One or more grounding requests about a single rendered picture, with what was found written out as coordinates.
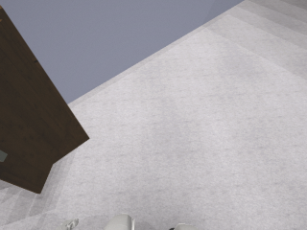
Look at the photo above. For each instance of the cupboard door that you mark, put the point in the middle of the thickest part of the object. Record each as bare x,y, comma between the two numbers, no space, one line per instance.
33,121

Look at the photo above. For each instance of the robot left thigh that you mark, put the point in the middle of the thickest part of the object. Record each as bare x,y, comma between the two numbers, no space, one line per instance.
121,222

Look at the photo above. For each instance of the robot left hand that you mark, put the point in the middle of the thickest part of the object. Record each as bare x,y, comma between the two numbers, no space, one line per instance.
68,224

